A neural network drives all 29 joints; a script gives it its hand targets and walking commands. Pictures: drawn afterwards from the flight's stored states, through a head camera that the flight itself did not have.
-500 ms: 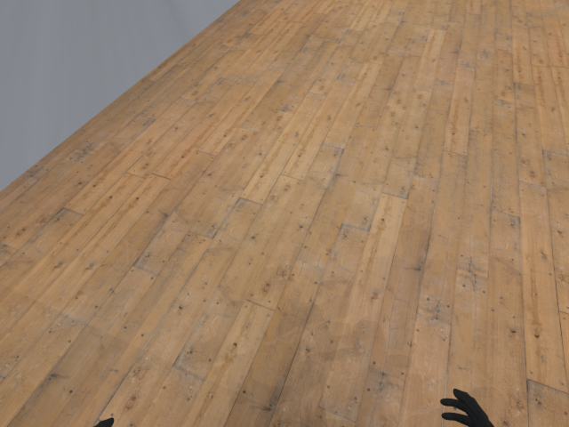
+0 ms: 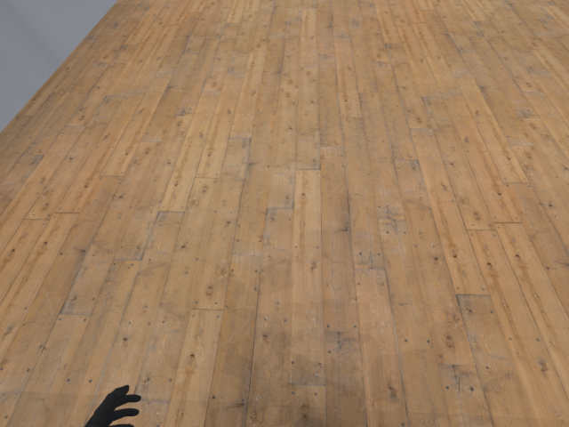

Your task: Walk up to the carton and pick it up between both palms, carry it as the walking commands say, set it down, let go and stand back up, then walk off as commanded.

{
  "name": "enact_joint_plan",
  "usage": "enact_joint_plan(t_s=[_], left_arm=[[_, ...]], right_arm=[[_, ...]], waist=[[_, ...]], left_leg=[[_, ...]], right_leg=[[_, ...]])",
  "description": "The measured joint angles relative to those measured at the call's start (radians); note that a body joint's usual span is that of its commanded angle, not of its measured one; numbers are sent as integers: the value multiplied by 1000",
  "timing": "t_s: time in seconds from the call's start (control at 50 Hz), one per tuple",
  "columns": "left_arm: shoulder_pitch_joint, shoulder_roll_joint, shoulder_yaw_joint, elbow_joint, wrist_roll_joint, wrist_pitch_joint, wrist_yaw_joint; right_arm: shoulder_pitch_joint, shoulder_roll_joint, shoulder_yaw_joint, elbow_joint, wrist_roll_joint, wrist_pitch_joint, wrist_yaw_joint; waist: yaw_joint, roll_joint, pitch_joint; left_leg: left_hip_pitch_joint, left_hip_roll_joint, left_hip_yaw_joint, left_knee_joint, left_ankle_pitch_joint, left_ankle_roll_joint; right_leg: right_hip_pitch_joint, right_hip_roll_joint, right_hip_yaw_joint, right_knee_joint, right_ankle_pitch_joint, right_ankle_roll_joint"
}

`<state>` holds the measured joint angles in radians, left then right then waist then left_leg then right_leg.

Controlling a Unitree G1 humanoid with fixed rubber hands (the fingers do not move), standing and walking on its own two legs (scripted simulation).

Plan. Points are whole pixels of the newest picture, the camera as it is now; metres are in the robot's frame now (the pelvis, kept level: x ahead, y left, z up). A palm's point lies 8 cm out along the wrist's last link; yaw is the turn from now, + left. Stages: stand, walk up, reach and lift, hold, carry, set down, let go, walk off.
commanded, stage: walk up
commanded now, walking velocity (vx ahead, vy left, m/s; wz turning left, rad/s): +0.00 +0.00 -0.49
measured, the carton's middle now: out of the picture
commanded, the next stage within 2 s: none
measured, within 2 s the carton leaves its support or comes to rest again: neither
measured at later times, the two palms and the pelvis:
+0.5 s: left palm out of the picture +0.10 +0.26 -0.11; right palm out of the picture -0.01 -0.25 -0.08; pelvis -0.04 +0.02 +0.02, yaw -12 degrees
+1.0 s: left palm out of the picture +0.14 +0.23 -0.08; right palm out of the picture +0.01 -0.31 -0.11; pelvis +0.03 -0.03 +0.02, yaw -28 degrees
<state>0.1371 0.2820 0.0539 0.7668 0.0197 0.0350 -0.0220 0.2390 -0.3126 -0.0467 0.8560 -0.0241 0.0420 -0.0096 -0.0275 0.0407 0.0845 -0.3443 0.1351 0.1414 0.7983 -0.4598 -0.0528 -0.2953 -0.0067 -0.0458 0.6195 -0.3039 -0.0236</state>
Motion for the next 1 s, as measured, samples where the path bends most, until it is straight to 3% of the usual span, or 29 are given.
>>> enact_joint_plan(t_s=[0.06,0.14,0.28,0.36,0.42,0.48,0.54,0.66,0.74,0.76,0.8,0.86,0.92,1.0], left_arm=[[17,-4,4,6,-4,-2,11],[20,-12,6,15,5,-6,19],[37,-30,13,29,15,-2,22],[50,-28,17,53,10,7,17],[48,-31,19,64,14,20,15],[53,-35,25,65,8,27,0],[58,-30,25,70,4,34,-16],[61,-13,8,91,-3,25,-38],[40,3,2,92,-9,-8,-28],[39,8,5,88,-5,-22,-22],[54,2,9,86,7,-36,1],[119,-5,14,104,4,-44,22],[183,-11,19,129,1,-57,24],[268,-17,23,164,8,-75,18]], right_arm=[[-25,-3,6,-10,3,10,2],[-50,8,-8,-40,-8,16,0],[-103,31,-6,-74,5,15,-9],[-103,49,-2,-81,12,-8,-18],[-72,63,4,-68,5,-15,-24],[-40,70,6,-45,5,-21,-27],[-17,73,6,-32,-2,-29,-25],[27,45,-13,9,-34,-39,3],[64,23,-23,37,-39,-34,19],[75,15,-23,41,-39,-30,25],[75,0,-22,44,-43,-14,30],[40,-5,-22,26,-41,-11,38],[-3,4,-16,-5,-33,-18,59],[-68,30,-10,-19,-28,-31,83]], waist=[[2,-2,3],[15,-12,6],[43,-36,-3],[46,-51,-20],[38,-60,-23],[32,-60,-28],[24,-58,-35],[-12,-33,-95],[-31,-27,-119],[-24,-25,-122],[1,-2,-113],[26,14,-91],[47,12,-74],[74,-16,-79]], left_leg=[[-80,-30,-68,184,-27,-24],[-115,-43,-94,219,-1,-16],[-38,-79,-86,9,32,4],[74,-96,-60,-232,130,41],[74,-82,-44,-241,180,73],[107,-58,-19,-296,194,72],[129,-34,12,-334,213,67],[150,-4,84,-360,204,50],[141,5,125,-299,158,23],[111,10,116,-221,97,22],[14,-4,18,12,2,-3],[-109,-24,-53,223,66,-28],[-201,-21,-73,252,147,-34],[-250,-18,-76,121,232,-38]], right_leg=[[0,11,34,-22,0,-12],[3,22,63,-63,40,-16],[-19,49,106,-89,85,-9],[-51,73,130,-73,97,10],[-132,77,96,140,-96,29],[-200,63,60,363,-92,46],[-212,38,37,434,-63,59],[-91,-14,-11,200,-132,46],[46,-21,-53,-45,-116,11],[63,-19,-48,-89,-64,-4],[44,-5,-28,-43,-44,-12],[86,0,13,-81,-51,-7],[133,-8,48,-150,-30,1],[204,-27,86,-248,-18,4]])
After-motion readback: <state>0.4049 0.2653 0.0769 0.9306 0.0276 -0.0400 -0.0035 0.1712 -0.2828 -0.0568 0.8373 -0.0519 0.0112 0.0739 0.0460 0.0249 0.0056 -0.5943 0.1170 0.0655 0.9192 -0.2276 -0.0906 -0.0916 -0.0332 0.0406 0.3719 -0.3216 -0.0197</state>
